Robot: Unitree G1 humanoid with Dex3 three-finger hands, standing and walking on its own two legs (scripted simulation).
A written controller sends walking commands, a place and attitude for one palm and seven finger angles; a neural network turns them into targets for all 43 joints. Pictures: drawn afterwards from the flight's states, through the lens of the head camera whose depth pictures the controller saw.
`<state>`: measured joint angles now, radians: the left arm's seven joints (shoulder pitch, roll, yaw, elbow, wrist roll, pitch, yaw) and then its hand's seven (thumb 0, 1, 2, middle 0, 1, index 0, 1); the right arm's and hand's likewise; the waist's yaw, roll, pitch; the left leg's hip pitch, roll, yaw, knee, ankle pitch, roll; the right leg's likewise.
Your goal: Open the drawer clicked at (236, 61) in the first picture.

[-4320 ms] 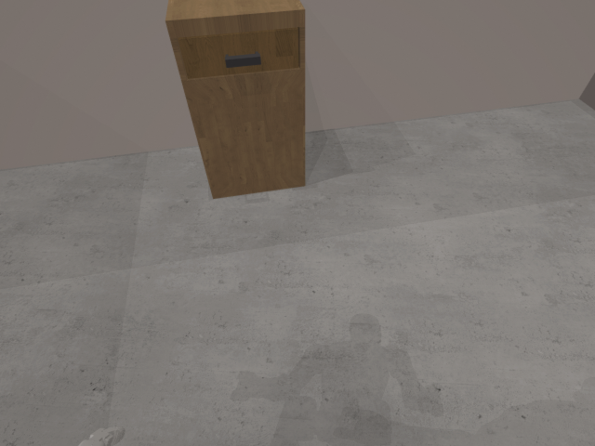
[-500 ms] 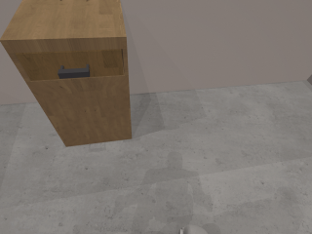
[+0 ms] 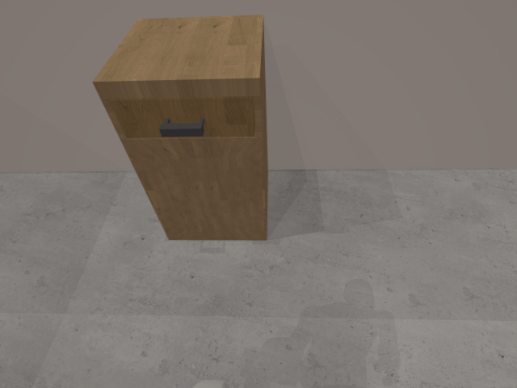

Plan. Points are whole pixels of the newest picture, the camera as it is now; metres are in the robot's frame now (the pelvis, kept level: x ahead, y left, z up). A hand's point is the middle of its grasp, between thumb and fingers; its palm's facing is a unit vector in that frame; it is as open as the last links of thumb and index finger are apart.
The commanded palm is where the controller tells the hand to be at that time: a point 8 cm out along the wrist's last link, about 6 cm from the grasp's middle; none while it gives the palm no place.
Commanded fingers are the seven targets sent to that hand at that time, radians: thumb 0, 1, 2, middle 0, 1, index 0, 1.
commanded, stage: take the last steps up to it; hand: left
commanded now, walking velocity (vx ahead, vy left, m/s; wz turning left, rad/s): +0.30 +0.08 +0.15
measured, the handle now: (183, 125) +0.81 +0.29 -0.09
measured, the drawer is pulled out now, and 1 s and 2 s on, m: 0.00 0.00 0.00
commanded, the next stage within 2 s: come to a stop and stand still in 0.88 s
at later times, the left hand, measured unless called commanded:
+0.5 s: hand out of the picture +0.11 +0.24 -0.17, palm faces +0.10 -0.97 -0.20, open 7.4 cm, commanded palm none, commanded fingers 0.00 0.90 0.90 -0.20 -0.30 -0.20 -0.30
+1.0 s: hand (159, 344) +0.22 +0.22 -0.17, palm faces +0.16 -0.97 -0.18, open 7.3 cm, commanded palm none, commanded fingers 0.00 0.90 0.90 -0.20 -0.30 -0.20 -0.30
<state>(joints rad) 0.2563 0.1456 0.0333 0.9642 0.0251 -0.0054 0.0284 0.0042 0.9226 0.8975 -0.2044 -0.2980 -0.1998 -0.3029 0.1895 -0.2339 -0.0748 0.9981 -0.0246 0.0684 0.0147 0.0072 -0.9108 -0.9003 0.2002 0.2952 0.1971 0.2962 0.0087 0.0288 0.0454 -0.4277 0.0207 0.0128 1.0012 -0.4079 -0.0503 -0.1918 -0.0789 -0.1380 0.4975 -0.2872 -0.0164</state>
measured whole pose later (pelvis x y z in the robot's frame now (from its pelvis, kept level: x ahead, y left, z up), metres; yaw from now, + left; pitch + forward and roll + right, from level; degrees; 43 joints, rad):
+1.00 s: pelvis +0.25 +0.05 +0.00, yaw +5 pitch -1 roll -1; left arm 0.31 0.15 0.04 1.09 0.02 -0.05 0.01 0.00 0.92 0.90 -0.20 -0.30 -0.20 -0.30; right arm 0.19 -0.18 -0.04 1.05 -0.03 -0.02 0.01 0.01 -0.92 -0.90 0.20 0.29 0.19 0.30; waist 0.03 0.01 0.03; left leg -0.42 0.09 0.08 0.68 -0.26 -0.01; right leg -0.11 -0.02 -0.17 0.39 -0.27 -0.02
